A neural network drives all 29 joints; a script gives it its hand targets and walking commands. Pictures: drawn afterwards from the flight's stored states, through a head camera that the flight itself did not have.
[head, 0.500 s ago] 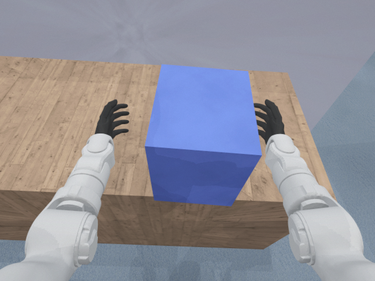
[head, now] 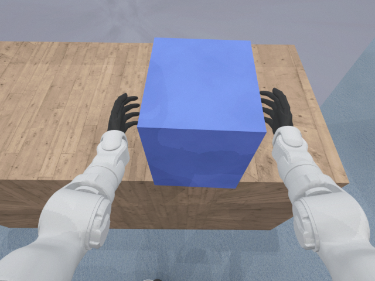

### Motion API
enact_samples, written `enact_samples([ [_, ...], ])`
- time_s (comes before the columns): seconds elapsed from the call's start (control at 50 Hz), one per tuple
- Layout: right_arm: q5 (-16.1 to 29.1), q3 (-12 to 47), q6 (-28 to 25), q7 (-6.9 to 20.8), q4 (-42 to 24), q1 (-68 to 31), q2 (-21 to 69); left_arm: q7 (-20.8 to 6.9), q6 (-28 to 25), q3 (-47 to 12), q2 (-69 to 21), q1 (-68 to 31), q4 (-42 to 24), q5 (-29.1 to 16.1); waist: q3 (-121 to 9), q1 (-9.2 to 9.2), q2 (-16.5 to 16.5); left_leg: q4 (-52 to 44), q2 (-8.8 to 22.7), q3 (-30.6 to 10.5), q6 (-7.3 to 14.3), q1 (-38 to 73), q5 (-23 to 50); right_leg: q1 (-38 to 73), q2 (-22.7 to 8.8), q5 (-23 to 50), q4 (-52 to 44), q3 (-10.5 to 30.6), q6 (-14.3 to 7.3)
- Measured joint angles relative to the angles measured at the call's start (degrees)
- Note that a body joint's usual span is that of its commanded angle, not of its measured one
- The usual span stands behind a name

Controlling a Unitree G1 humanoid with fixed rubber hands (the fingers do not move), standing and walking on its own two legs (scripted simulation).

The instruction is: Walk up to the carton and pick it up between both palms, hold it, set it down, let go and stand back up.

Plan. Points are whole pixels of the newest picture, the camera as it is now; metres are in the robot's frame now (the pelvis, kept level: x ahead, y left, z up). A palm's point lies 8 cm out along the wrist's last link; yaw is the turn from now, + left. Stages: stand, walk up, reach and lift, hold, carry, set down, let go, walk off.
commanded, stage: reach and lift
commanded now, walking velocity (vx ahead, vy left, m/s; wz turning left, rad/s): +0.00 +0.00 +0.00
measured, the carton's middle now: (198, 119) +0.49 +0.01 +0.02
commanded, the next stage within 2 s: none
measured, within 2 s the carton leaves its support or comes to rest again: neither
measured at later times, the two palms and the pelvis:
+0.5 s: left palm (128, 133) +0.43 +0.17 +0.03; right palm (261, 131) +0.46 -0.13 +0.03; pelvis +0.00 +0.00 +0.00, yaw +2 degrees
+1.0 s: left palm (127, 135) +0.42 +0.17 +0.03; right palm (261, 134) +0.45 -0.13 +0.03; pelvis +0.03 +0.00 +0.02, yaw +2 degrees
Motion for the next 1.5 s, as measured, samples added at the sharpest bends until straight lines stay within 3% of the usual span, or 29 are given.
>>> enact_samples([
  [0.14, 0.0, 0.6, 0.0, -0.7, -0.8, -1.9, 1.6, 0.0, -1.9, 0.1, 0.7, 0.4, -1.2, -1.0, -0.2, -1.03, -0.8, 1.7, -0.4, -0.6, -0.4, -3.5, 0.0, -4.2, -0.5, -1.4, 3.7, -0.6, -0.5],
  [0.26, -5.0, -4.8, -0.3, -3.2, -1.8, -2.5, 5.9, -0.5, -4.0, 1.6, 0.1, -0.5, -2.0, 0.5, -0.9, -1.95, 0.0, 3.5, -0.8, -1.9, -0.7, -6.6, -0.2, -6.9, -0.9, -2.3, 5.8, -1.8, -0.9],
  [0.36, -14.1, -13.0, -1.3, -5.9, -4.2, -1.9, 9.0, 0.0, -4.9, 9.3, -2.5, -1.6, -2.6, 7.3, 1.2, -2.71, 0.4, 3.1, -1.1, -2.1, -0.5, -5.3, -0.1, -5.5, -1.2, -2.3, 5.4, -2.1, -0.7],
  [0.42, -23.5, -21.5, -2.8, -6.4, -6.9, -0.1, 11.5, -0.1, -6.3, 15.3, -3.9, -0.5, -3.6, 13.8, 3.4, -2.74, 0.8, 1.2, -1.2, -2.1, -0.3, -2.1, 0.4, -2.2, -1.2, -1.6, 3.3, -2.0, -0.6],
  [0.54, -35.4, -32.1, -6.6, -3.8, -7.9, 4.8, 14.4, -0.6, -9.9, 21.5, -6.3, 4.2, -2.6, 20.4, 5.0, -2.42, 2.1, -2.0, -1.3, -1.7, -0.1, 4.7, 0.2, 5.0, -1.1, -1.1, -0.9, -1.7, -0.2],
  [0.62, -39.5, -35.4, -8.7, -3.3, -7.5, 6.6, 15.3, -0.9, -10.9, 23.8, -7.4, 6.6, -3.3, 22.7, 6.2, -2.69, 1.9, -4.4, -1.6, -1.2, 0.2, 8.8, 0.4, 8.9, -1.4, -1.0, -3.0, -1.3, 0.1],
  [1.0, -42.4, -39.1, -12.1, -1.8, -8.7, 10.3, 16.1, -0.6, -8.1, 26.5, -11.2, 11.5, -12.6, 30.4, 8.4, -1.98, -0.2, -11.9, -1.5, -0.6, 0.2, 15.8, 2.8, 16.3, -0.9, 2.2, -11.8, -0.9, 0.2],
  [1.5, -42.7, -38.9, -11.8, -1.7, -10.7, 11.8, 17.0, -1.2, -6.8, 27.1, -12.2, 13.3, -16.1, 32.1, 8.7, -2.28, -0.7, -14.7, -1.6, -0.8, 0.1, 17.6, 3.9, 18.3, -1.0, 3.1, -14.5, -1.1, 0.1],
])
